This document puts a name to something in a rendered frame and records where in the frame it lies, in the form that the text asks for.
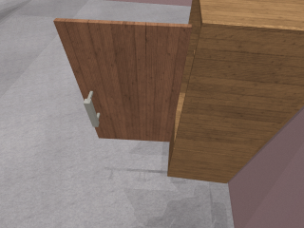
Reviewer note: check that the handle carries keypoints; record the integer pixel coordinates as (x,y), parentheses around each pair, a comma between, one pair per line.
(89,107)

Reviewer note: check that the cupboard door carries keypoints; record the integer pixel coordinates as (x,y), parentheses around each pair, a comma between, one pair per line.
(134,69)

